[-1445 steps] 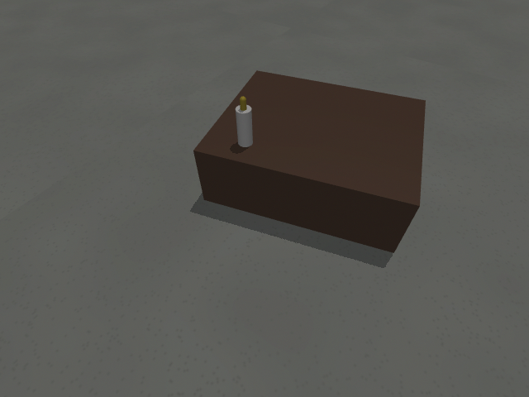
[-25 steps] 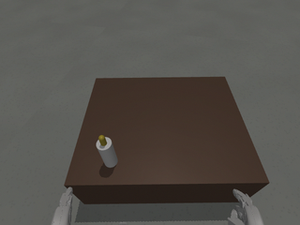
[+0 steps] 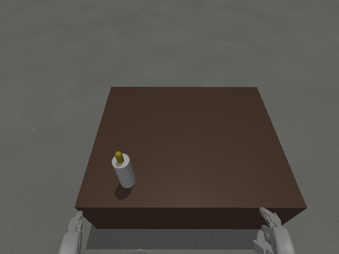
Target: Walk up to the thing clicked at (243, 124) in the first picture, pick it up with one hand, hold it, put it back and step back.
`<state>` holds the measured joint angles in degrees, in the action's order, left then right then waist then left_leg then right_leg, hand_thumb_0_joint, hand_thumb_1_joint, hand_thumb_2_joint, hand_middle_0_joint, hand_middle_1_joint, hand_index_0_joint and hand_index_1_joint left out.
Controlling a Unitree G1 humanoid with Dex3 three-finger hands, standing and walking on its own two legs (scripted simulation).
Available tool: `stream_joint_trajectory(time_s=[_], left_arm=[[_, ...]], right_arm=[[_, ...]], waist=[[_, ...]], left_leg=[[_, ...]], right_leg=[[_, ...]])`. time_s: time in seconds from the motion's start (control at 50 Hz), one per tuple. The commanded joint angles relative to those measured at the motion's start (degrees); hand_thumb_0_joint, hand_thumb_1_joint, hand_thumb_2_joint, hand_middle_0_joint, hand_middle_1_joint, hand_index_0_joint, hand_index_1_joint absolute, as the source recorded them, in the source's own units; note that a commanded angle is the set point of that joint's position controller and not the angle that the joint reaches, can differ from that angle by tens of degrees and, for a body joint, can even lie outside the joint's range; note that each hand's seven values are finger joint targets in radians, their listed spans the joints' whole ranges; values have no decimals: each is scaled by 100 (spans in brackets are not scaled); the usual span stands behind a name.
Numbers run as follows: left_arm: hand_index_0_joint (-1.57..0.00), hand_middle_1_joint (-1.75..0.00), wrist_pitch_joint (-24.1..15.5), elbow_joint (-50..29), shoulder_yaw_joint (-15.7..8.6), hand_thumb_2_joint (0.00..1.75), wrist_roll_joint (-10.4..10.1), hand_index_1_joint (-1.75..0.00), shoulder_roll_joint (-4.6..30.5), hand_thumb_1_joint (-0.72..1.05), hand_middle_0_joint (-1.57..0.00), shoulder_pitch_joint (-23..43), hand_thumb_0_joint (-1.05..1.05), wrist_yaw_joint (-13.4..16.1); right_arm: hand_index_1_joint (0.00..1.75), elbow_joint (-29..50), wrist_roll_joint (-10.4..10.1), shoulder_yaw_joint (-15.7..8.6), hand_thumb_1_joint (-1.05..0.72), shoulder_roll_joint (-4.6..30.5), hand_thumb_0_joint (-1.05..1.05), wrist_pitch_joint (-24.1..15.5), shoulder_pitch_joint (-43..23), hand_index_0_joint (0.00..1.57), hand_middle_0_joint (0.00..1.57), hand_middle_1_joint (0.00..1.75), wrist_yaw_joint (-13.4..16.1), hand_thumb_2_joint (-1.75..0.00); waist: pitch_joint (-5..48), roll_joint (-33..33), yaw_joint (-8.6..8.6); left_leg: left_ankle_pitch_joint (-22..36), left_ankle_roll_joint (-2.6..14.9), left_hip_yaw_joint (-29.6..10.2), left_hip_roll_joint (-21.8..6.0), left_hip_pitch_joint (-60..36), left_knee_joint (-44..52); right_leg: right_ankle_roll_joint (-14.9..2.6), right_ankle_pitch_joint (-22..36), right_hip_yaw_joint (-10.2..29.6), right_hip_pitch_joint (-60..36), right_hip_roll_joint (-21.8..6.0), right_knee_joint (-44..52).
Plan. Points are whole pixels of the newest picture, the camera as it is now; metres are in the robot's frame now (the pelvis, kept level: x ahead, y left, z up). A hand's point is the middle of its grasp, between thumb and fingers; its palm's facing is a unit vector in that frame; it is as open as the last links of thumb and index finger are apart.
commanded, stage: home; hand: left
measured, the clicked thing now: (123, 168) +0.50 +0.21 -0.28
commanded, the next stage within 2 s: stand in 0.90 s
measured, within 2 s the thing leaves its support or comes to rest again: neither
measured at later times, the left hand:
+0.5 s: hand (98, 251) +0.17 +0.18 -0.06, palm faces +0.12 -0.95 -0.28, open 17.5 cm
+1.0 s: hand (98, 251) +0.17 +0.18 -0.06, palm faces +0.12 -0.95 -0.28, open 17.6 cm
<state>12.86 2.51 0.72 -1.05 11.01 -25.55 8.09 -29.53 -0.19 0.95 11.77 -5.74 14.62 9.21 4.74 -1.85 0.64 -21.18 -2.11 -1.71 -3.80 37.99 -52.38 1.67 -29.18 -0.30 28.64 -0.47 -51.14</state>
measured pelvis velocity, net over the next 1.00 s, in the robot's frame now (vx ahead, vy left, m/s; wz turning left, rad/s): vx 0.00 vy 0.00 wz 0.00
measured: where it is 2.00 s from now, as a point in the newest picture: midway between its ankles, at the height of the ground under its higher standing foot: outside the picture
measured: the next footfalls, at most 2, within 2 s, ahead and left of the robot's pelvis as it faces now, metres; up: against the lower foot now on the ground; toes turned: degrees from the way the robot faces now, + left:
none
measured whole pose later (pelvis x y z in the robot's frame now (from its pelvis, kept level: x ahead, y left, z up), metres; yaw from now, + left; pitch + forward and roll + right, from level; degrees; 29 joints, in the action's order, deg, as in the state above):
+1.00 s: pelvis +0.00 +0.00 +0.00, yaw +0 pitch +7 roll -2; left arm 13.6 1.9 0.8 -0.9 11.1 -26.0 8.2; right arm -29.5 0.1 1.1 11.8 -6.0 15.3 10.3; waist 5.1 -1.9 0.6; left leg -21.5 -2.2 -1.8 -3.7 38.7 -52.9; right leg 1.7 -29.6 -0.4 29.3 -0.5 -51.7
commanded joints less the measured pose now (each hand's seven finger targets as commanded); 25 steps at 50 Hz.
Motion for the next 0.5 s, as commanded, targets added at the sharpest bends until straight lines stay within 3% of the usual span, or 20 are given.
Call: stream_joint_trajectory(time_s=[0.0, 0.08, 0.12, 0.2, 0.32, 0.48], left_arm=[[-5, -6, -287, -1172, -354, 6, 70, -6, 600, -56, -5, 119, 0, 44], [-5, -6, -246, -1105, -302, 5, 84, -5, 562, -57, -5, 108, 0, 50], [-5, -6, -252, -1154, -323, 4, 75, -5, 588, -59, -4, 213, 0, 51], [-5, -6, -261, -1208, -345, 5, 79, -5, 588, -58, -5, 142, 0, 72], [-5, -6, -239, -1121, -319, 5, 77, -5, 581, -57, -5, 128, 0, 52], [-5, -6, -262, -1178, -317, 5, 88, -5, 573, -57, -5, 117, 0, 58]], right_arm=[[30, 895, -4, -280, -90, 711, 0, -300, -311, 20, 20, 30, 102, -91], [30, 889, 10, -266, -90, 689, 0, -307, -316, 20, 20, 30, 125, -91], [30, 901, 9, -264, -90, 699, 0, -308, -362, 20, 20, 30, 120, -91], [30, 917, 11, -273, -90, 707, 0, -322, -342, 20, 20, 30, 137, -90], [30, 927, 8, -255, -90, 707, 0, -346, -353, 20, 20, 30, 137, -90], [30, 932, 17, -273, -90, 703, 0, -341, -295, 20, 20, 30, 181, -90]], waist=[[846, 20, 43], [730, 48, 65], [547, -6, 25], [689, -107, -2], [483, 9, 25], [789, 68, 64]], left_leg=[[1053, 213, 221, 172, -1293, 664], [939, 217, 249, 185, -1247, 654], [610, 198, 230, 185, -1145, 754], [681, 184, 213, 183, -1196, 769], [372, 193, 205, 175, -1109, 804], [846, 220, 272, 199, -1184, 632]], right_leg=[[-147, 1528, -277, 382, 212, 877], [-126, 1448, -250, 433, 200, 914], [-157, 1083, -273, 555, 205, 948], [-186, 1118, -284, 502, 207, 911], [-175, 827, -294, 642, 211, 958], [-130, 1362, -232, 474, 190, 914]])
